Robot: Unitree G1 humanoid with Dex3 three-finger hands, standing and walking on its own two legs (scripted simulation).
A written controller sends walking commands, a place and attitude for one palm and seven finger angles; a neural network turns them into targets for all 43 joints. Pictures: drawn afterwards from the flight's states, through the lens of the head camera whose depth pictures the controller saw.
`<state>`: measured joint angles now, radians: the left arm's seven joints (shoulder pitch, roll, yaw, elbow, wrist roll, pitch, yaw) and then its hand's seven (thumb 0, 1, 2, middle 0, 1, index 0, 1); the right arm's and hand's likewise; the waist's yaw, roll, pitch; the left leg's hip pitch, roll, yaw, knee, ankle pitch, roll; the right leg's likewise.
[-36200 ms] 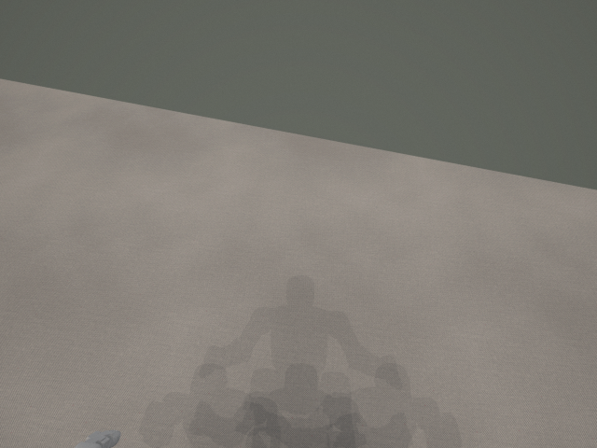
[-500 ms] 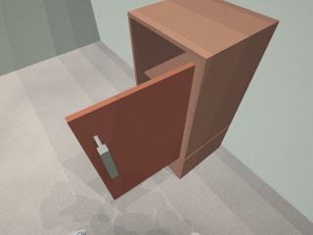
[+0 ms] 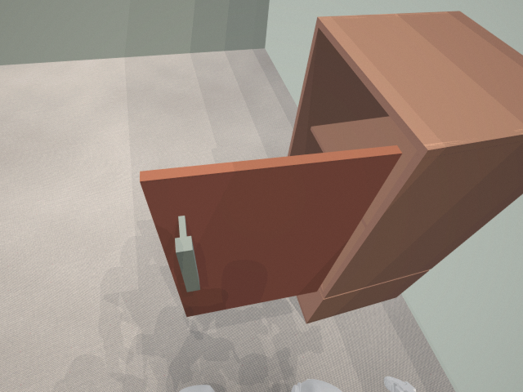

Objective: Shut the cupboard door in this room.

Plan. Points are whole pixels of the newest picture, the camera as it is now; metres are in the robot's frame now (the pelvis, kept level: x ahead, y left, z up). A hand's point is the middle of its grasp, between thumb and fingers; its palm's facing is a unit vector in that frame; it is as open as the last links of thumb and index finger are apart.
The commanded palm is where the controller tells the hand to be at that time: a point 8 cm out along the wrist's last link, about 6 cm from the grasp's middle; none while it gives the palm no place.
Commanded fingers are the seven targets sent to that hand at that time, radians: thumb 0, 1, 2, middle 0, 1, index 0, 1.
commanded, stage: shuffle to correct the standing spot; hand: left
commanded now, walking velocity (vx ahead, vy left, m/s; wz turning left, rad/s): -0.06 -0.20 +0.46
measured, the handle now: (187, 255) +0.32 +0.15 -0.03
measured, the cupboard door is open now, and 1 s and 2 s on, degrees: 86 86 86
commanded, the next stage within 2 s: come to a stop and stand still in 0.44 s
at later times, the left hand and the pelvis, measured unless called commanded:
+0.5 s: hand out of the picture +0.03 +0.06 -0.14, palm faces +0.16 -0.95 -0.27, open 7.4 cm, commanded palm none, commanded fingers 0.00 0.90 0.90 -0.20 -0.30 -0.20 -0.30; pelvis -0.02 -0.15 +0.01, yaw +11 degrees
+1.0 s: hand out of the picture -0.14 -0.03 -0.16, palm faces +0.31 -0.93 -0.19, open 7.4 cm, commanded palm none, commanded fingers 0.00 0.90 0.90 -0.20 -0.30 -0.20 -0.30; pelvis -0.07 -0.19 +0.01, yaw +15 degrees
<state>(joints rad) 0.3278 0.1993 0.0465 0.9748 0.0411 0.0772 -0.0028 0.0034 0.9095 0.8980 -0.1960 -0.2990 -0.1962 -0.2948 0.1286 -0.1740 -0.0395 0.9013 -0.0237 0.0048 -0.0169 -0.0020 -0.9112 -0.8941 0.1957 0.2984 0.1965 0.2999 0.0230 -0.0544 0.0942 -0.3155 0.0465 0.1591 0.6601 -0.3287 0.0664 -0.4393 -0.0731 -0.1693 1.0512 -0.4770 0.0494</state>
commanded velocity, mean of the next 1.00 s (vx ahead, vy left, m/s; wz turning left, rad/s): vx -0.01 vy -0.06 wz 0.17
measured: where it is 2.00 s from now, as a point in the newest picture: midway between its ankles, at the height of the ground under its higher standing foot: outside the picture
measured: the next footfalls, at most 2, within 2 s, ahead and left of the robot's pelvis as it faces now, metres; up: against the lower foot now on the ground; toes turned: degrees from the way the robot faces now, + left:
right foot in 0.32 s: +0.06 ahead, -0.24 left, +0.00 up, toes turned +3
left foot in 0.68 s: -0.08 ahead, -0.10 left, +0.00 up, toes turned +20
